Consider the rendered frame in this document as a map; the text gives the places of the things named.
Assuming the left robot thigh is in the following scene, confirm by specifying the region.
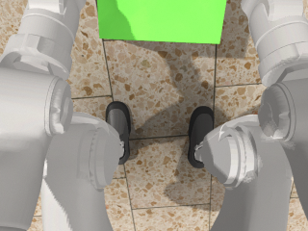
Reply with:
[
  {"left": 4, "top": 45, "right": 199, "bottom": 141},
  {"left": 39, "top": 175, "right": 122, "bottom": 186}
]
[{"left": 40, "top": 123, "right": 116, "bottom": 231}]

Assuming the right robot upper arm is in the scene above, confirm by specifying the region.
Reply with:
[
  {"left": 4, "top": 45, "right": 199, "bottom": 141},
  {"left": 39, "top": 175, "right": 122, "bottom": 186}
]
[{"left": 257, "top": 78, "right": 308, "bottom": 220}]

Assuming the carton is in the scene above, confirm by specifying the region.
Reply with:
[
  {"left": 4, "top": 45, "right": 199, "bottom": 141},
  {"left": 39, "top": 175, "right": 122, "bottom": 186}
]
[{"left": 97, "top": 0, "right": 227, "bottom": 44}]

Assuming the robot left shin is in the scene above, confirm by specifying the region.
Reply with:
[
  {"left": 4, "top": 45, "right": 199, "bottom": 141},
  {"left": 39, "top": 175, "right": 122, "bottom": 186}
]
[{"left": 42, "top": 112, "right": 124, "bottom": 176}]

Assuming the robot right forearm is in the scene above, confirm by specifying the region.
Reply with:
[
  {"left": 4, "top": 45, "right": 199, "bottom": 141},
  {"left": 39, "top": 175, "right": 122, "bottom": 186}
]
[{"left": 241, "top": 0, "right": 308, "bottom": 87}]

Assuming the left robot upper arm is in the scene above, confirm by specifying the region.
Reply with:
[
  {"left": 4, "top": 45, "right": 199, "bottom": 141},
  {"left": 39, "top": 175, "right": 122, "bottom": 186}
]
[{"left": 0, "top": 66, "right": 74, "bottom": 231}]

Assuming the robot left forearm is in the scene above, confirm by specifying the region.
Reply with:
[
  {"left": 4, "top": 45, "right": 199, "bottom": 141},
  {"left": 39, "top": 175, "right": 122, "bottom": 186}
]
[{"left": 0, "top": 0, "right": 87, "bottom": 81}]

